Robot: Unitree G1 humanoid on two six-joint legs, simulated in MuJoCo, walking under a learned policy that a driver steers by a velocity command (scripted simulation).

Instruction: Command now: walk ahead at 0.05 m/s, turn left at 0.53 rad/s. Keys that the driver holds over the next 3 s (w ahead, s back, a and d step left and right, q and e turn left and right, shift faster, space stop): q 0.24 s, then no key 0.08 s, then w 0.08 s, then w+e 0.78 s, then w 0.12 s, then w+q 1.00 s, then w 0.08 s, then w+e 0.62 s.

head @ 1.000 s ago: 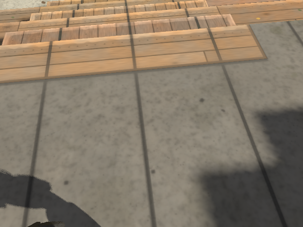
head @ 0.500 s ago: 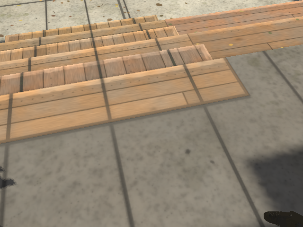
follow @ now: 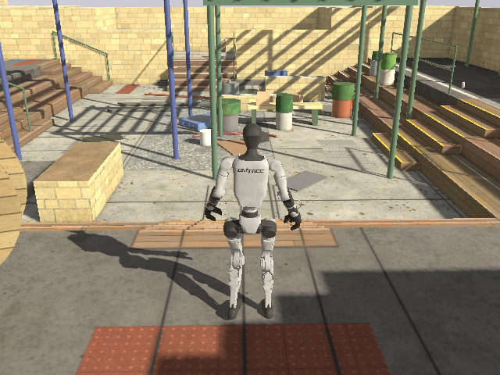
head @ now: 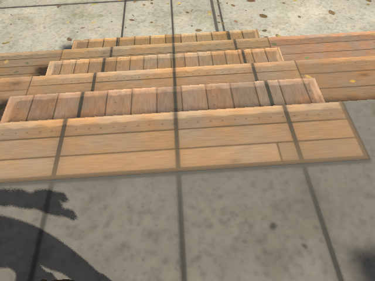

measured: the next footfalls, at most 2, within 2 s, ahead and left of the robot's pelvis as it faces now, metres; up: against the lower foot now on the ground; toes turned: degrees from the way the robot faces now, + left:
left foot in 0.34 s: +0.02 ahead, +0.15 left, +0.00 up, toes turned +12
right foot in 0.92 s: +0.33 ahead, -0.09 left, +0.00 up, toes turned -3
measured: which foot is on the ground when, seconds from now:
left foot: up 0.00-0.32, down 0.34-0.92, up 0.94-1.00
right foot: down 0.00-0.34, up 0.36-0.90, down 0.92-1.00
